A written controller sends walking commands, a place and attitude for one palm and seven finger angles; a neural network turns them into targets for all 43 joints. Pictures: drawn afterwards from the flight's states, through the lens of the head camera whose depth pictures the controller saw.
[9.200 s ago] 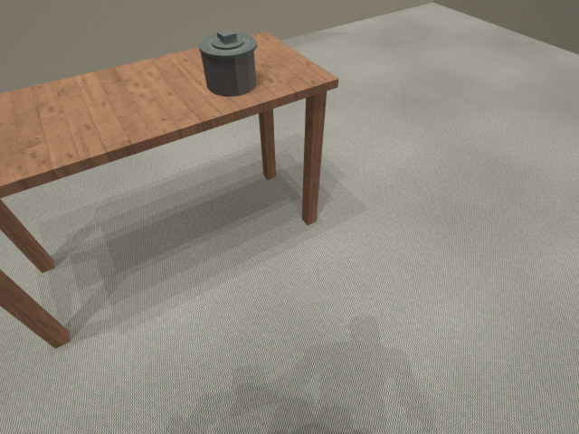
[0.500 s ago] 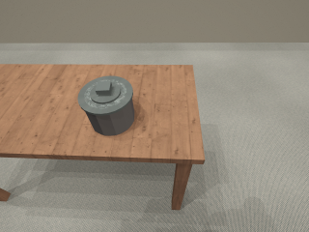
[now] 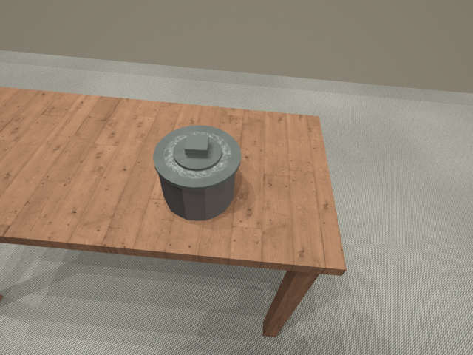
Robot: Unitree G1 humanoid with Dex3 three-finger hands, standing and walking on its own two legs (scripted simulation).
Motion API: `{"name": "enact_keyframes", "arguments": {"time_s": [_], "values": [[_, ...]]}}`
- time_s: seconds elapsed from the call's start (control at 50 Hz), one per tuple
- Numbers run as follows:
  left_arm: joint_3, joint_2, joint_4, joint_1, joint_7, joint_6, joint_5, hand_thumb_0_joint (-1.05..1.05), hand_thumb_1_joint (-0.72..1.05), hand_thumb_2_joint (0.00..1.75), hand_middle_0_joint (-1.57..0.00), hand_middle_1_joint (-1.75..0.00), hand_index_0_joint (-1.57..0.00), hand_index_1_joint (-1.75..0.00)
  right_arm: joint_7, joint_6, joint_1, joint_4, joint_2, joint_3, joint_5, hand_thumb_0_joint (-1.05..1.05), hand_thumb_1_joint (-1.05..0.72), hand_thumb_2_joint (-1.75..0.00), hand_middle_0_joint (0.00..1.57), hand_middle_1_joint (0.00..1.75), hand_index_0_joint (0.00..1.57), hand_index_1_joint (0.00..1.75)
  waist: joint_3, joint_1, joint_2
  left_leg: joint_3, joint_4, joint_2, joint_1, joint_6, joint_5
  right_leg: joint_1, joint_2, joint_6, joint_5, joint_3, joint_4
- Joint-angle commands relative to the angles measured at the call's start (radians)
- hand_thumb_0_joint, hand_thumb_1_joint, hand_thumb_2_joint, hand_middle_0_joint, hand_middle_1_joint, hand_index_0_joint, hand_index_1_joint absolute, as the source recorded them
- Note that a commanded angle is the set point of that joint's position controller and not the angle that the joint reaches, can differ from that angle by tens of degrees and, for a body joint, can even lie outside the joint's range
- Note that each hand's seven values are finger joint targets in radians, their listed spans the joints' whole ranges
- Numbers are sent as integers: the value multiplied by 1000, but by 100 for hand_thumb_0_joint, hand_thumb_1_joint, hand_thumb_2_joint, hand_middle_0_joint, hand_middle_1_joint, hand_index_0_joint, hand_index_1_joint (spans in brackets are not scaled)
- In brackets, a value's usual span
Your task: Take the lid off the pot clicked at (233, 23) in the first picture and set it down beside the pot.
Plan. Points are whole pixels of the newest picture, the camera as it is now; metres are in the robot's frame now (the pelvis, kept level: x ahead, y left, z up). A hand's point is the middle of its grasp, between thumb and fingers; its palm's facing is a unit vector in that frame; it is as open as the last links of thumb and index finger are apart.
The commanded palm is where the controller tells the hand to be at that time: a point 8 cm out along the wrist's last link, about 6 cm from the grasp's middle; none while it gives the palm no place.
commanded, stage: come to a stop and stand still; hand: left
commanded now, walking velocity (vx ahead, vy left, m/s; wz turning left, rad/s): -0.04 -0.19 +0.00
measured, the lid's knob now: (197, 145) +0.45 +0.13 +0.10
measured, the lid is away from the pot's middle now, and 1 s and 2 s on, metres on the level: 0.00 0.00 0.00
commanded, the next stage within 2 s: look again from close up in 0.90 s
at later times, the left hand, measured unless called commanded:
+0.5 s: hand out of the picture +0.06 +0.18 -0.15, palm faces +0.00 -0.96 -0.27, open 7.3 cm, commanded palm none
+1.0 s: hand out of the picture +0.07 +0.20 -0.15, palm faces +0.01 -0.97 -0.26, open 7.4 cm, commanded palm none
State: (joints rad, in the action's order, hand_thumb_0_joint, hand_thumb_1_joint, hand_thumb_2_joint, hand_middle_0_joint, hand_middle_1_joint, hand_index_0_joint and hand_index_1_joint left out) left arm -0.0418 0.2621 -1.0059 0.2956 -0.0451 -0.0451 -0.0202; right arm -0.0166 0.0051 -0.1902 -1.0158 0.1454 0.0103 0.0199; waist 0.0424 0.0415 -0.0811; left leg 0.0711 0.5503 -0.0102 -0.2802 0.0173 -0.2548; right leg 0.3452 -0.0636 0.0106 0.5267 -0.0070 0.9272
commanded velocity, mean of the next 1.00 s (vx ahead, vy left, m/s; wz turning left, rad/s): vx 0.00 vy -0.01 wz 0.00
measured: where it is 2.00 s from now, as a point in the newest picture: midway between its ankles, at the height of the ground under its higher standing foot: outside the picture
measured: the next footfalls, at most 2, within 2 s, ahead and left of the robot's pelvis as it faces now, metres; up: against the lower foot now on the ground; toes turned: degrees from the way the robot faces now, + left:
right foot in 0.08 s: +0.02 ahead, -0.09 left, +0.00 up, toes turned -3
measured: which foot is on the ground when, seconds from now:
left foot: down 0.00-1.00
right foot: up 0.00-0.06, down 0.08-1.00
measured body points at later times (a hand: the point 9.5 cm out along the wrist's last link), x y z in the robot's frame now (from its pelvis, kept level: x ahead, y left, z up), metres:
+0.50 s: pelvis +0.02 -0.01 +0.01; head +0.03 -0.04 +0.46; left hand +0.06 +0.23 -0.13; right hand +0.01 -0.23 -0.16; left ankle +0.02 +0.14 -0.73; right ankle -0.02 -0.09 -0.73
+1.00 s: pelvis +0.04 +0.01 +0.01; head +0.06 -0.01 +0.46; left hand +0.07 +0.25 -0.13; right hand +0.07 -0.22 -0.16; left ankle +0.02 +0.14 -0.73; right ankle -0.02 -0.09 -0.73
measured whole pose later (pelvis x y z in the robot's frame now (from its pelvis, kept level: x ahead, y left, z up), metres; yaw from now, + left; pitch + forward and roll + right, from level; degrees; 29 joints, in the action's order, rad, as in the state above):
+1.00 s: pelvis +0.04 +0.01 +0.01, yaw -1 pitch +0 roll +1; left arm 0.01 0.15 -1.03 0.26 -0.05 0.01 -0.01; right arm -0.02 0.01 -0.21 -1.07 0.19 0.01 0.02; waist 0.04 -0.01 0.04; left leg 0.08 0.48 -0.02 -0.20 0.01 -0.28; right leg 0.14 -0.02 -0.02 0.35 -0.05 0.50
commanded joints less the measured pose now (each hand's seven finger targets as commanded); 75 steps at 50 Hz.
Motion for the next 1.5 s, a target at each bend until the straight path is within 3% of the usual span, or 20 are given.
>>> {"name": "enact_keyframes", "arguments": {"time_s": [0.0, 0.04, 0.08, 0.1, 0.12, 0.16, 0.18, 0.2, 0.22, 0.26, 0.3, 0.38, 0.46, 0.58, 0.64, 0.8, 0.86, 0.9, 1.26, 1.48], "values": [[19, -1, 35, 82, 18, 19, 8, 0, 90, 90, -20, -30, -20, -30, -13, 13, -25, 23, 166, 32, -3, 0, -90, -90, 20, 30, 20, 30, -6, -20, 225, -199, -220, -248, 33, -161, 310, -40, 2, 7, -27, -24, -240], [19, -1, 18, 125, 16, 28, 6, 0, 90, 90, -20, -30, -20, -30, -13, 7, -37, 12, 163, 38, -9, 0, -90, -90, 20, 30, 20, 30, -53, -6, 153, -182, -136, -211, 39, -119, 240, -146, 13, -2, -227, -18, -476], [21, 40, 25, 82, 11, 43, 4, 0, 90, 90, -20, -30, -20, -30, -7, 4, -69, 4, 106, 30, -20, 0, -90, -90, 20, 30, 20, 30, -35, -44, 20, -103, -78, -113, 8, -44, 125, -162, -64, -49, -417, 84, -551], [20, 46, 29, 57, 12, 50, 3, 0, 90, 90, -20, -30, -20, -30, -7, -5, -64, 0, 101, 25, -19, 0, -90, -90, 20, 30, 20, 30, -19, -51, -121, -52, -49, -71, 44, -18, 28, -97, -96, -72, -394, 124, -576], [19, 42, 34, 27, 12, 54, 3, 0, 90, 90, -20, -30, -20, -30, -7, -12, -79, -11, 91, 25, -18, 0, -90, -90, 20, 30, 20, 30, 3, -64, -167, -38, -33, -52, 80, -9, -21, -37, -113, -98, -359, 143, -611], [21, 33, 41, 9, 15, 55, 6, 0, 90, 90, -20, -30, -20, -30, -4, -8, -108, -37, 86, 18, -14, 0, -90, -90, 20, 30, 20, 30, 22, -75, -19, -50, -76, -69, 133, -12, 24, 9, -91, -94, -310, 123, -607], [30, 88, 45, -29, -1, 71, 1, 0, 90, 90, -20, -30, -20, -30, -12, 9, -122, 0, 109, 16, 22, 0, -90, -90, 20, 30, 20, 30, 69, -97, 77, -101, -128, -53, 188, -58, 175, 25, 16, -75, -315, 78, -492], [23, 21, 62, 17, 3, 52, 5, 0, 90, 90, -20, -30, -20, -30, -15, 12, -93, 27, 136, 48, 8, 0, -90, -90, 20, 30, 20, 30, -11, -52, 185, -117, -127, -137, 122, -47, 94, 2, -5, -58, -213, 48, -491], [28, 32, 56, 29, 5, 53, 6, 0, 90, 90, -20, -30, -20, -30, -14, 8, -57, 44, 137, 44, 3, 0, -90, -90, 20, 30, 20, 30, -17, -46, 225, -127, -139, -127, 86, -51, 80, -36, -1, -65, -272, 55, -504], [25, 29, 45, 41, -1, 70, 11, 0, 90, 90, -20, -30, -20, -30, -12, 3, -54, 50, 109, 33, 2, 0, -90, -90, 20, 30, 20, 30, -8, -42, 142, -85, -82, -85, 60, -37, 101, -81, -33, -76, -368, 113, -567], [20, 40, 42, 11, -5, 75, 15, 0, 90, 90, -20, -30, -20, -30, -10, -4, -84, 44, 96, 27, 3, 0, -90, -90, 20, 30, 20, 30, 10, -58, 62, -69, -58, -66, 61, -23, 61, -68, -64, -83, -335, 141, -610], [14, 47, 35, -11, -9, 80, 16, 0, 90, 90, -20, -30, -20, -30, -5, -7, -118, 16, 93, 21, 2, 0, -90, -90, 20, 30, 20, 30, -2, -68, 35, -62, -52, -60, 75, -18, 79, -94, -84, -84, -387, 131, -614], [17, 26, 29, -12, -13, 81, 18, 0, 90, 90, -20, -30, -20, -30, -4, -2, -128, -7, 107, 18, 1, 0, -90, -90, 20, 30, 20, 30, -7, -64, 49, -68, -55, -70, 82, -22, 132, -120, -66, -71, -483, 92, -564], [19, 19, 28, -15, -11, 76, 17, 0, 90, 90, -20, -30, -20, -30, -3, 5, -112, -20, 120, 15, -1, 0, -90, -90, 20, 30, 20, 30, -9, -53, 89, -89, -96, -94, 111, -39, 201, -117, -46, -54, -480, 52, -518], [22, 11, 25, -6, -13, 79, 16, 0, 90, 90, -20, -30, -20, -30, -3, 7, -106, -24, 126, 14, -2, 0, -90, -90, 20, 30, 20, 30, -27, -53, 59, -93, -86, -95, 126, -44, 233, -125, -45, -49, -509, 54, -510], [22, 17, 28, 2, -12, 76, 14, 0, 90, 90, -20, -30, -20, -30, -5, 11, -87, -23, 137, 13, -3, 0, -90, -90, 20, 30, 20, 30, -35, -49, 88, -99, -99, -103, 164, -53, 306, -127, -48, -40, -533, 43, -500], [25, 19, 22, 10, -12, 78, 13, 0, 90, 90, -20, -30, -20, -30, -5, 10, -84, -24, 135, 11, -5, 0, -90, -90, 20, 30, 20, 30, -35, -51, 64, -96, -104, -103, 166, -52, 290, -130, -52, -39, -544, 49, -508], [25, 22, 22, 14, -10, 75, 12, 0, 90, 90, -20, -30, -20, -30, -6, 11, -78, -22, 138, 11, -5, 0, -90, -90, 20, 30, 20, 30, -26, -48, 88, -97, -109, -104, 168, -53, 294, -122, -53, -38, -530, 49, -510], [31, 13, -8, 54, -9, 76, 11, 0, 90, 90, -20, -30, -20, -30, -8, 16, -108, -45, 125, 7, -9, 0, -90, -90, 20, 30, 20, 30, -30, -47, 80, -98, -131, -108, 179, -59, 293, -136, -64, -40, -531, 50, -525], [30, 5, -21, 60, -6, 71, 12, 0, 90, 90, -20, -30, -20, -30, -9, 18, -135, -68, 105, 5, -12, 0, -90, -90, 20, 30, 20, 30, 4, -42, 71, -104, -149, -108, 151, -63, 261, -134, -64, -43, -485, 40, -538]]}}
